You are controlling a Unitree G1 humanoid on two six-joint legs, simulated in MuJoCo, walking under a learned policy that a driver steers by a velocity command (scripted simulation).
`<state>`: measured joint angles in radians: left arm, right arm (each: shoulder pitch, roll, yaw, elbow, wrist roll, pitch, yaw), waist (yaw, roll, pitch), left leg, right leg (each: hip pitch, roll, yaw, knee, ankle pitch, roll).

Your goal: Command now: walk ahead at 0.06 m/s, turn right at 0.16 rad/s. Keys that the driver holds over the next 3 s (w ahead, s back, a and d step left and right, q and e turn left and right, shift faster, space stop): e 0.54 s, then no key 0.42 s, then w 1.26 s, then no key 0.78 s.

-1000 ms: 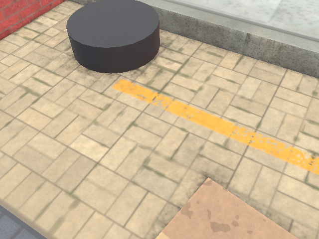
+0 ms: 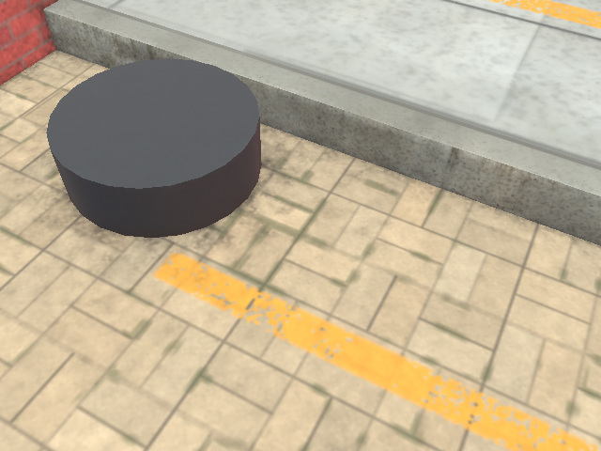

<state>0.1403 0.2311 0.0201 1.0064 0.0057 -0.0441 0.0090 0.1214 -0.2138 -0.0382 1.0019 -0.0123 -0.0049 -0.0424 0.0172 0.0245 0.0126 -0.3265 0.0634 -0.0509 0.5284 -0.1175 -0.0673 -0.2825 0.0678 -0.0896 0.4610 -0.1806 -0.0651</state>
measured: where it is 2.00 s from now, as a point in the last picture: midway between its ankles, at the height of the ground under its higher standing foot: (395, 445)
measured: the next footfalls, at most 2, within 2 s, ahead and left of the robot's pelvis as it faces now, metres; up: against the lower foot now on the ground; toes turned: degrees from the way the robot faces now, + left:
right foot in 0.36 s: +0.08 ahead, -0.13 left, +0.01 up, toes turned -15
left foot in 0.84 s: +0.13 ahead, +0.09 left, +0.00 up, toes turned -23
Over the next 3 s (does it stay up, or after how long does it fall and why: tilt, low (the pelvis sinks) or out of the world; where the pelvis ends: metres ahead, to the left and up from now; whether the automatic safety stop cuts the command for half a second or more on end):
stays up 0.82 -0.23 -0.02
